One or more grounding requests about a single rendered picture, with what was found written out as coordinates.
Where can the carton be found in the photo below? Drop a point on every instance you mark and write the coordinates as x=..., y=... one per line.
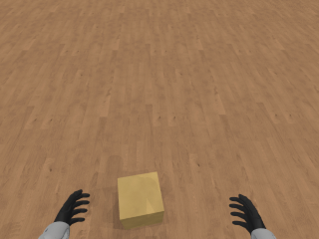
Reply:
x=140, y=201

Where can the robot right forearm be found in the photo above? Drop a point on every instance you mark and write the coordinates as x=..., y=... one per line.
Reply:
x=261, y=233

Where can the robot right hand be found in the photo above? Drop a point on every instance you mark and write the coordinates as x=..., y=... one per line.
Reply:
x=250, y=215

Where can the robot left forearm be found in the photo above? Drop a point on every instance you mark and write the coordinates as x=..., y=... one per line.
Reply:
x=56, y=230

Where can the robot left hand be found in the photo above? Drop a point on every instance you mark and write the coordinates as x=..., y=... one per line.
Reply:
x=68, y=210

